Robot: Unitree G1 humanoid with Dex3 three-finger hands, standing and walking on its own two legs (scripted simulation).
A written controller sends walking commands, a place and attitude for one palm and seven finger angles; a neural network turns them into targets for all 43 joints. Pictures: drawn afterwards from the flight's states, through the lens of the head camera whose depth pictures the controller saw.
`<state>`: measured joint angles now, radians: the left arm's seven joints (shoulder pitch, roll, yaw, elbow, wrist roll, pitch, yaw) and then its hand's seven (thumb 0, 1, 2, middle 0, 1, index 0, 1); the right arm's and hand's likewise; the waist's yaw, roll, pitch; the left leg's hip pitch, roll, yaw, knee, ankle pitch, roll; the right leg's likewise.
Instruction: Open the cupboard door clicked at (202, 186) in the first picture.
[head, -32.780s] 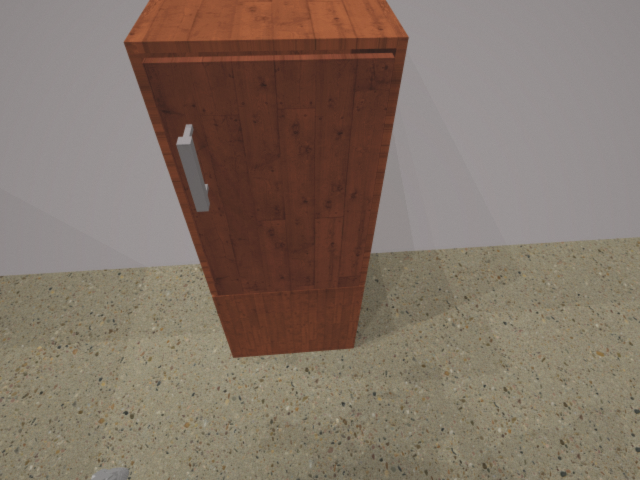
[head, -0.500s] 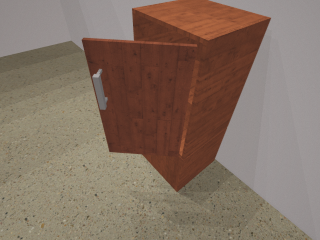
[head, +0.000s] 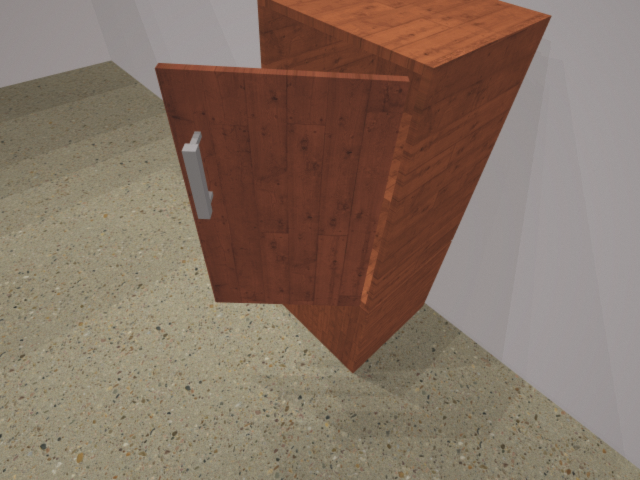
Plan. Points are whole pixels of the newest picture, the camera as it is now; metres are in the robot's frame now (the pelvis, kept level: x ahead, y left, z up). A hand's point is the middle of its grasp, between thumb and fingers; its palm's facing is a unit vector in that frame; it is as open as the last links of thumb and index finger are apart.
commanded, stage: come to a stop and stand still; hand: left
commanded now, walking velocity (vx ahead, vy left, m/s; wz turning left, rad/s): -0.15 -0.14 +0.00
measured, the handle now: (201, 176) +0.56 +0.23 +0.06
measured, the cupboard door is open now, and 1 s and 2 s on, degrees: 46 46 46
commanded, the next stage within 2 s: look again from close up in 0.90 s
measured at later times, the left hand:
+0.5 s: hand out of the picture +0.03 +0.18 -0.17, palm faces +0.04 -0.97 -0.24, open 7.3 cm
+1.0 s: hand out of the picture +0.01 +0.19 -0.16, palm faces +0.06 -0.96 -0.28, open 7.4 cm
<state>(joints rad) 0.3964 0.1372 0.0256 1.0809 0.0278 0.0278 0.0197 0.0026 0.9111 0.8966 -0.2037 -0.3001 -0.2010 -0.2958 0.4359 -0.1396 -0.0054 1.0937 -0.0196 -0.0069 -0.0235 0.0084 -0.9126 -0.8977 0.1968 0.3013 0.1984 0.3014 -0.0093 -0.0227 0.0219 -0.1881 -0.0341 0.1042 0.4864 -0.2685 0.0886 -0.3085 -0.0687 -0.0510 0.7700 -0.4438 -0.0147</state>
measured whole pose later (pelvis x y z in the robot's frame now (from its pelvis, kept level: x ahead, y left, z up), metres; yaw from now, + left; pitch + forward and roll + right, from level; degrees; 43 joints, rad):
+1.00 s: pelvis -0.03 -0.03 +0.00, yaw +3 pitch -3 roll +0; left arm 0.26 0.27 0.02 1.02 0.02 -0.01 0.02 0.00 0.91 0.90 -0.20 -0.30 -0.20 -0.30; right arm 0.30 -0.26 -0.01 1.06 -0.02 0.00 0.00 0.01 -0.91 -0.90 0.20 0.30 0.20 0.30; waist -0.01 -0.01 0.00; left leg -0.22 -0.01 0.05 0.47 -0.20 0.04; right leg -0.24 -0.01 -0.10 0.43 -0.14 -0.03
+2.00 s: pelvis +0.02 +0.02 +0.00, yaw +1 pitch -2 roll +0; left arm 0.40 0.12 0.01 1.11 0.02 0.00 0.05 0.00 0.91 0.90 -0.20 -0.30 -0.20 -0.30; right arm 0.36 -0.11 0.01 1.13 0.00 -0.03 -0.05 0.01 -0.91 -0.90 0.20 0.30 0.20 0.30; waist 0.01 -0.03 0.02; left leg -0.13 -0.07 0.10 0.42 -0.27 0.10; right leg -0.20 -0.06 -0.03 0.45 -0.22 0.04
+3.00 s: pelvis +0.02 -0.08 +0.00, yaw +1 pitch -1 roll +1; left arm 0.28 0.15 -0.01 1.12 0.01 -0.03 0.03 0.01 0.93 0.90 -0.20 -0.30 -0.20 -0.30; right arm 0.34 -0.15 0.02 1.14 -0.01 -0.02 -0.03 0.01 -0.91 -0.90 0.19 0.30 0.20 0.30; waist -0.01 0.02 0.03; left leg -0.15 0.05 0.05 0.41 -0.25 -0.04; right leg -0.20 0.06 -0.09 0.43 -0.22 -0.09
